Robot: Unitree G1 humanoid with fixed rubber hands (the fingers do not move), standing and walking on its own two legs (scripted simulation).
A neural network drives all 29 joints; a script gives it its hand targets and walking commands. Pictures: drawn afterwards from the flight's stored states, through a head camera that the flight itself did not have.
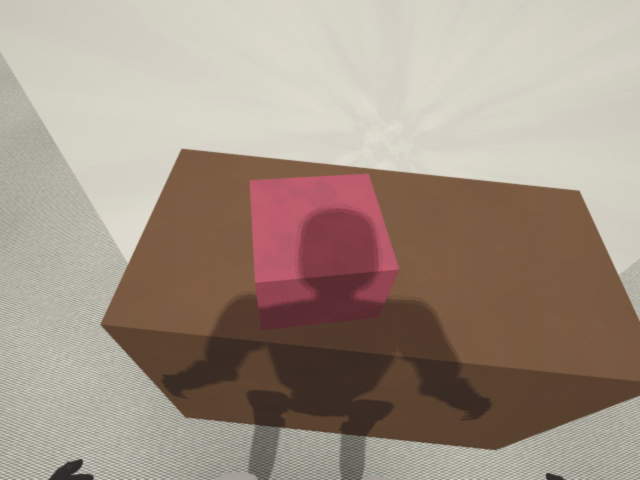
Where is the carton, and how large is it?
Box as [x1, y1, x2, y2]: [250, 174, 398, 329]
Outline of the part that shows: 368,174 250,180 255,285 261,329 378,317 397,273 398,267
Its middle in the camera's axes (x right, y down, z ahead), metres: +0.00 +0.03 +0.63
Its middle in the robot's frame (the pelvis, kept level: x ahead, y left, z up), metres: +0.45 +0.02 -0.05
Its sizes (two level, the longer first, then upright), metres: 0.197 0.190 0.152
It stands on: a pedestal, 0.64 m high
